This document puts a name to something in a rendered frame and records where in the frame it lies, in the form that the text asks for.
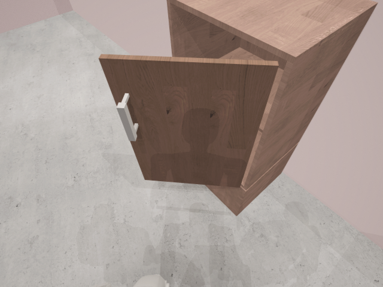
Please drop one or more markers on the handle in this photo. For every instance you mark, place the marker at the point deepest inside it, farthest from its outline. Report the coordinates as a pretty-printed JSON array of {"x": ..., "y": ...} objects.
[{"x": 126, "y": 119}]

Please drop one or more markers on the cupboard door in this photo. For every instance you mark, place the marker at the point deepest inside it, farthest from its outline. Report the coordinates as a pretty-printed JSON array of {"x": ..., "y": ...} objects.
[{"x": 197, "y": 118}]

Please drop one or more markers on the robot left thigh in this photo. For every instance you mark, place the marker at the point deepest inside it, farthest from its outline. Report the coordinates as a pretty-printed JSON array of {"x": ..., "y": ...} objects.
[{"x": 151, "y": 281}]

